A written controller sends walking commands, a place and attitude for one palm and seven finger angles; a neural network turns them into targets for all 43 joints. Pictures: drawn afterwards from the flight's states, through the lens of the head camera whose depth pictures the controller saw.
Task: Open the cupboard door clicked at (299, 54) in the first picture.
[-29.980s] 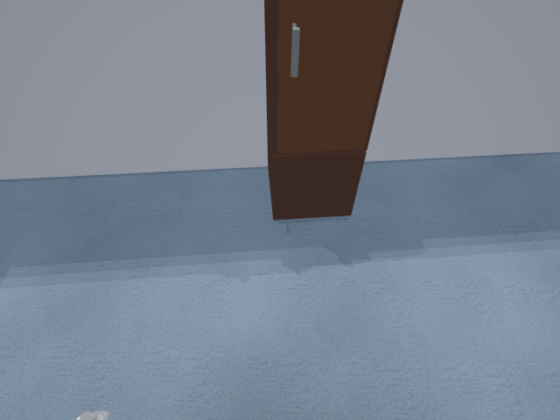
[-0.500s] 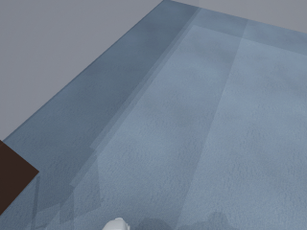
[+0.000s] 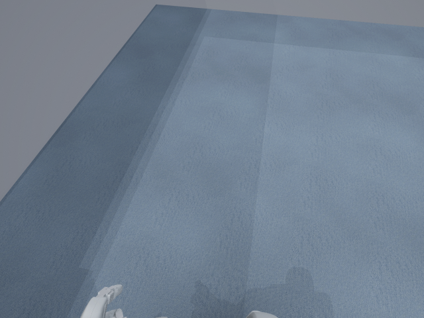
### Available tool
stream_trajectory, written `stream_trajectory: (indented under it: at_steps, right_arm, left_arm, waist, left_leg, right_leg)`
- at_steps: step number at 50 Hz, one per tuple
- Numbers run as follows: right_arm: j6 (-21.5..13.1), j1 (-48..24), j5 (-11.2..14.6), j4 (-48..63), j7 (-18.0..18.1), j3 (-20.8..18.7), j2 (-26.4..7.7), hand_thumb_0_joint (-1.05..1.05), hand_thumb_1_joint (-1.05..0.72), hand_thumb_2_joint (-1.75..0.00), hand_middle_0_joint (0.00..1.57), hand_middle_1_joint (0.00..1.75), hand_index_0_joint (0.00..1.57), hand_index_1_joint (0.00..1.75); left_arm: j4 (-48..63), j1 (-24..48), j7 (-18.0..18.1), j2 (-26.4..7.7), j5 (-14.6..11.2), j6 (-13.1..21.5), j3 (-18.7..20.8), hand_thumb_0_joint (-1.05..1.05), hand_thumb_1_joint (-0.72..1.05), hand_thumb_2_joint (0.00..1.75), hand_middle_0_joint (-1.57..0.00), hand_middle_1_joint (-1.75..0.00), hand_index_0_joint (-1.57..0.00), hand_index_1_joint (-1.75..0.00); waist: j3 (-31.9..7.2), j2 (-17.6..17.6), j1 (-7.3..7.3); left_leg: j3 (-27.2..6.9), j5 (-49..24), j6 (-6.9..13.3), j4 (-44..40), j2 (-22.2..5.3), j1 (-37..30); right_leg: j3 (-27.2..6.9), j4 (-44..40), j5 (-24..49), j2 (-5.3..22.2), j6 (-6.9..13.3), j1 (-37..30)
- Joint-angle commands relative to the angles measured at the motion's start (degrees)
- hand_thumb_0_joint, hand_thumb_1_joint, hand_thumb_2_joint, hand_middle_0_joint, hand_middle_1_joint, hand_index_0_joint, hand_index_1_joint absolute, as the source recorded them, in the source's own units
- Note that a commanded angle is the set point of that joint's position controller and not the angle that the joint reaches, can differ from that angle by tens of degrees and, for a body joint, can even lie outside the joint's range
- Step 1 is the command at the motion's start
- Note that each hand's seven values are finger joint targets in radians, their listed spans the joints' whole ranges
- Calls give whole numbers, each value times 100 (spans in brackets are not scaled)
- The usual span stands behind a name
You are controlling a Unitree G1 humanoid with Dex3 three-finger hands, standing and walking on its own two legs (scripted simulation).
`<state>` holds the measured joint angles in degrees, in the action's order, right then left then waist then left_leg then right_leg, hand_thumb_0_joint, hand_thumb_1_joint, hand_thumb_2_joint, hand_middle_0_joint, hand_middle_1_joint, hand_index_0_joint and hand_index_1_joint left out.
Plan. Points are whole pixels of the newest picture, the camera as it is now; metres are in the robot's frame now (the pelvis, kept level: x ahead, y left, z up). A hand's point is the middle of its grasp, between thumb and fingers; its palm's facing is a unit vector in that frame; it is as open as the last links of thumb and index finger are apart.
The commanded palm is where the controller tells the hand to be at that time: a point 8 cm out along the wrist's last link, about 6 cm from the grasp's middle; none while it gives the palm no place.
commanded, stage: walk to a spot facing it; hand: left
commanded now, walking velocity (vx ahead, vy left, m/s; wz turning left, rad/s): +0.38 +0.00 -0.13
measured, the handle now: out of the picture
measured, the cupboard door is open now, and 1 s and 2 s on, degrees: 40 40 40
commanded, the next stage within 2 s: turn to face it in 0.74 s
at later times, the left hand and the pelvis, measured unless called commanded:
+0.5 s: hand (148, 237) +0.32 +0.17 -0.15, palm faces -0.06 -0.98 -0.18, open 7.4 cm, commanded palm none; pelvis +0.23 -0.02 +0.01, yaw -4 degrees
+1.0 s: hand (166, 181) +0.49 +0.14 -0.17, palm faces +0.05 -0.98 -0.17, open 7.4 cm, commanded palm none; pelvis +0.46 -0.04 +0.01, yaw +2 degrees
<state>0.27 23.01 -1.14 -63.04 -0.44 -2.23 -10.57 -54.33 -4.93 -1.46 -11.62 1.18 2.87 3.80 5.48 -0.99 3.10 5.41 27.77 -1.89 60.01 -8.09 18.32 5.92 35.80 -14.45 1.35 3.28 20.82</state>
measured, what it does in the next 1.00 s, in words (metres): walks ahead: left foot, then right foot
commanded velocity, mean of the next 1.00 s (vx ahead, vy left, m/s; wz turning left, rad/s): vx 0.28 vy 0.00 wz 0.11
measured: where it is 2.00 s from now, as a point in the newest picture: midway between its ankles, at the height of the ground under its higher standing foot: (234, 221)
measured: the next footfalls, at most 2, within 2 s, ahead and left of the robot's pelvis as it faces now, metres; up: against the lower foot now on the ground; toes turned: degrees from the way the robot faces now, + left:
left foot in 0.24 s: +0.24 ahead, +0.14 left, +0.00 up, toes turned +5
right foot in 0.54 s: +0.36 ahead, -0.16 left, +0.00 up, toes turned -11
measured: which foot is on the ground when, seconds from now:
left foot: up 0.00-0.22, down 0.24-0.52, up 0.54-0.80, down 0.82-1.00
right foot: down 0.00-0.24, up 0.26-0.52, down 0.54-0.84, up 0.86-1.00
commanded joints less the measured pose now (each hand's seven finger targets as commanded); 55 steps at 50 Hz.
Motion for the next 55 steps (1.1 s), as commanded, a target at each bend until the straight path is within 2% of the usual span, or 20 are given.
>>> stream_trajectory:
  at_steps: [1,10,12,13,17,20,24,25,26,27,28,32,39,40,42,45,48,52,53,55]
  right_arm:
    - [-250,-435,-60,604,9,-147,-310,0,-90,-90,20,30,20,30]
    - [-418,-409,-64,585,-39,-179,-423,0,-90,-90,20,30,20,30]
    - [-472,883,-184,275,76,-393,-1339,0,-90,-90,20,30,20,30]
    - [-410,1320,-189,224,135,-419,-1486,0,-90,-90,20,30,20,30]
    - [-504,139,-133,454,151,-246,-805,0,-90,-90,20,30,20,30]
    - [-484,-204,-112,487,113,-262,-860,0,-90,-90,20,30,20,30]
    - [-340,-539,-79,488,47,-273,-897,0,-90,-90,20,30,20,30]
    - [-321,-656,-59,531,32,-235,-764,0,-90,-90,20,30,20,30]
    - [-306,-823,20,688,-38,-155,-380,0,-90,-90,20,30,20,30]
    - [-315,-1146,18,921,-54,-130,-334,0,-90,-90,20,30,20,30]
    - [-351,-1238,8,933,-43,-173,-448,0,-90,-90,20,30,20,30]
    - [-272,-1014,-31,626,-61,-162,-208,0,-90,-90,20,30,20,30]
    - [-380,-455,-37,445,-92,-136,-230,0,-90,-90,20,30,20,30]
    - [-417,38,-59,289,-46,-212,-560,0,-90,-90,20,30,20,30]
    - [-366,1172,-126,130,119,-380,-1375,0,-90,-90,20,30,20,30]
    - [-362,199,-74,323,197,-220,-844,0,-90,-90,20,30,20,30]
    - [-380,-352,-74,474,223,-190,-857,0,-90,-90,20,30,20,30]
    - [-167,-1031,-10,716,193,-271,-1058,0,-90,-90,20,30,20,30]
    - [-127,-1154,20,792,159,-263,-904,0,-90,-90,20,30,20,30]
    - [-48,-1207,37,1073,66,-228,-485,0,-90,-90,20,30,20,30]
  left_arm:
    - [-65,-795,192,-681,17,3,172,0,90,90,-20,-30,-20,-30]
    - [-432,-1028,77,-701,-47,83,190,0,90,90,-20,-30,-20,-30]
    - [-221,-1052,27,-235,-60,83,85,0,90,90,-20,-30,-20,-30]
    - [37,-619,8,-239,-26,142,43,0,90,90,-20,-30,-20,-30]
    - [28,-170,-97,-248,45,54,76,0,90,90,-20,-30,-20,-30]
    - [-42,-353,-152,-72,12,-54,19,0,90,90,-20,-30,-20,-30]
    - [-354,-1191,-132,-322,40,-51,136,0,90,90,-20,-30,-20,-30]
    - [-484,-1732,-87,-591,60,-11,221,0,90,90,-20,-30,-20,-30]
    - [-612,-2286,-8,-1159,79,42,331,0,90,90,-20,-30,-20,-30]
    - [-644,-2574,51,-1431,7,19,380,0,90,90,-20,-30,-20,-30]
    - [-575,-2203,111,-1364,3,14,340,0,90,90,-20,-30,-20,-30]
    - [-407,-1308,193,-513,58,133,124,0,90,90,-20,-30,-20,-30]
    - [-679,-1334,128,-659,-39,143,145,0,90,90,-20,-30,-20,-30]
    - [-636,-1366,115,-467,-41,114,103,0,90,90,-20,-30,-20,-30]
    - [-218,-1029,107,-152,-33,116,-31,0,90,90,-20,-30,-20,-30]
    - [-169,-470,131,-190,-6,35,-4,0,90,90,-20,-30,-20,-30]
    - [-230,-683,70,-60,-27,-100,-27,0,90,90,-20,-30,-20,-30]
    - [-285,-1216,93,-243,-35,-156,83,0,90,90,-20,-30,-20,-30]
    - [-277,-1376,133,-473,-15,-128,148,0,90,90,-20,-30,-20,-30]
    - [-179,-1707,221,-1426,39,-135,336,0,90,90,-20,-30,-20,-30]
  waist:
    - [-400,1005,-269]
    - [-371,182,-42]
    - [-968,-1529,460]
    - [-972,-1333,633]
    - [-97,-693,25]
    - [-305,-804,-171]
    - [-338,-106,-592]
    - [-391,419,-887]
    - [-369,1822,-1167]
    - [-504,2053,-1293]
    - [-310,1654,-1035]
    - [-206,1018,-364]
    - [-478,407,-76]
    - [-751,-270,133]
    - [-1139,-1425,550]
    - [-285,-998,77]
    - [-692,-802,-191]
    - [-738,-568,-540]
    - [-693,-130,-640]
    - [-828,2067,-887]
  left_leg:
    - [-355,-484,1,-41,-264,1273]
    - [212,-1760,40,-3271,335,-774]
    - [-2267,-893,946,-4092,-1399,-2681]
    - [-3395,-819,1494,-4563,-2092,-2884]
    - [-1790,-1259,1064,-4872,-1458,-1343]
    - [-506,-1427,852,-4819,-950,-632]
    - [-172,153,562,-4069,-541,348]
    - [160,322,349,-3054,-113,838]
    - [697,546,114,-1269,628,1974]
    - [136,913,197,87,532,2358]
    - [-234,439,185,700,220,2560]
    - [-382,-537,62,-314,-195,1504]
    - [449,-1942,108,-3356,481,-641]
    - [-69,-1991,319,-3501,167,-1632]
    - [-2982,-2629,1496,-4252,-1884,-2813]
    - [-2235,-3481,1399,-4315,-1458,-1182]
    - [-1122,-4502,1043,-3975,-787,-799]
    - [-1087,-2699,713,-3547,-355,174]
    - [-906,-1861,456,-3181,-12,654]
    - [-118,964,-23,-495,837,1680]
  right_leg:
    - [-1853,-2480,-501,1557,849,-845]
    - [-1090,-1501,-3,878,463,-620]
    - [-68,1398,-666,-103,-43,1200]
    - [-303,2755,-1739,-242,-101,1950]
    - [-722,2875,-599,616,-245,2097]
    - [-196,847,-390,504,-315,561]
    - [257,-173,145,63,-321,-1385]
    - [-270,-736,-654,344,-180,-2048]
    - [-2362,-1912,-2081,1566,390,-2561]
    - [-3785,-2918,-2743,2384,890,-2591]
    - [-3847,-2916,-2945,2458,1098,-2241]
    - [-1527,-2579,-281,1855,641,-1031]
    - [-238,-1401,827,1153,182,-1035]
    - [-8,-366,893,890,-15,-460]
    - [129,2540,-1910,-30,-340,1473]
    - [-547,3127,-1263,591,-435,1601]
    - [-243,1431,-997,384,-586,373]
    - [161,-290,208,30,-642,-1102]
    - [-185,-962,427,343,-583,-1661]
    - [-2534,-2247,668,2826,470,-2027]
